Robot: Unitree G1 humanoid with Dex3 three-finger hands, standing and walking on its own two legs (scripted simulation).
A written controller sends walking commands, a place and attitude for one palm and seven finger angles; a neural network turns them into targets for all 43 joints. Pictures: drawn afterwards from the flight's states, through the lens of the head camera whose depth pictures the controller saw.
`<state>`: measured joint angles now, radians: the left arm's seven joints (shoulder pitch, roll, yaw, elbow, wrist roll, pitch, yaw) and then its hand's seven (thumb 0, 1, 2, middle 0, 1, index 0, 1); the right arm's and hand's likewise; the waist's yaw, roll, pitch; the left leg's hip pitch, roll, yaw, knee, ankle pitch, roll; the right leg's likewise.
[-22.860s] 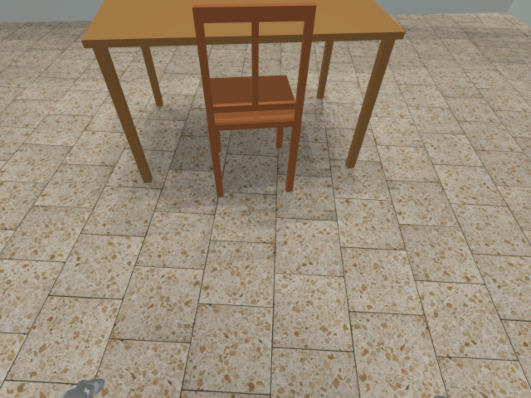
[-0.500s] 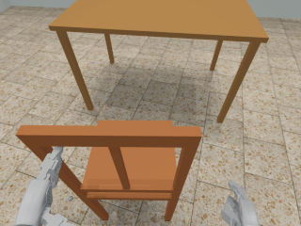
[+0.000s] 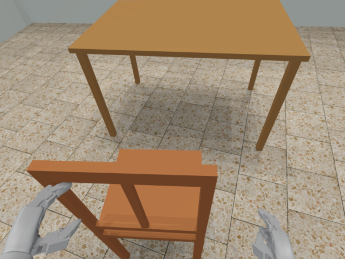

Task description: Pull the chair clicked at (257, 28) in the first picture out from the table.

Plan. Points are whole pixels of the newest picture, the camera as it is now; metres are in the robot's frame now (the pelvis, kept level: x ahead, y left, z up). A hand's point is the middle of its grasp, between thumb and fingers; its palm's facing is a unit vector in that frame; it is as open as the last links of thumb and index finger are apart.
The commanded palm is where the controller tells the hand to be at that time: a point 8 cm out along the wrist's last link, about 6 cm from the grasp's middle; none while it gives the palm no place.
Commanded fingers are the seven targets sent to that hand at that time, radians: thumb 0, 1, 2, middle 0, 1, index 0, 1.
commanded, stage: draw the hand back to the body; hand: left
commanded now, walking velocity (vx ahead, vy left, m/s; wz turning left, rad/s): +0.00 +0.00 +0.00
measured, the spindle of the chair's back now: (137, 207) +0.26 +0.14 -0.08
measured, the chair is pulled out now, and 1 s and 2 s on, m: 0.64 0.64 0.64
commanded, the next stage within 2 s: step back with the hand held close in 0.48 s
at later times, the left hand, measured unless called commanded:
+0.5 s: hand (8, 187) +0.17 +0.27 +0.20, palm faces +0.55 -0.70 -0.46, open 6.8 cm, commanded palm +0.12 +0.30 +0.19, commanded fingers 0.00 0.90 0.90 -0.20 -0.30 -0.20 -0.30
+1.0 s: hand (10, 207) +0.16 +0.28 +0.16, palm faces +0.36 -0.75 -0.55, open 7.4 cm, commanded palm +0.09 +0.32 +0.18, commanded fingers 0.00 0.90 0.90 -0.20 -0.30 -0.20 -0.30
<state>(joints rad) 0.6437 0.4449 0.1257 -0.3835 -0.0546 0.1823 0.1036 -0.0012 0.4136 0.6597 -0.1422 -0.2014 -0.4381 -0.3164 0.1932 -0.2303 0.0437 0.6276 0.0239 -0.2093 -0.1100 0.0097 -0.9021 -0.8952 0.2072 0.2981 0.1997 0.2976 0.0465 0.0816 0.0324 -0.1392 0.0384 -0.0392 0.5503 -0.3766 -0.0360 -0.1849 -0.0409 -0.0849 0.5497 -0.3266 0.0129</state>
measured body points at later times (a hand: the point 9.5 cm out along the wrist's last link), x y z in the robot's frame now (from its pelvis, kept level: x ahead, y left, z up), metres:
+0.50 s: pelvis -0.01 -0.01 +0.00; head -0.03 -0.05 +0.45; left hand +0.14 +0.30 +0.22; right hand +0.19 -0.22 -0.09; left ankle -0.05 +0.14 -0.73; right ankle -0.02 -0.12 -0.73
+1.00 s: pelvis -0.06 +0.02 +0.00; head -0.03 +0.01 +0.45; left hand +0.13 +0.32 +0.19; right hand +0.10 -0.23 -0.09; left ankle -0.05 +0.14 -0.73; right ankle -0.02 -0.12 -0.73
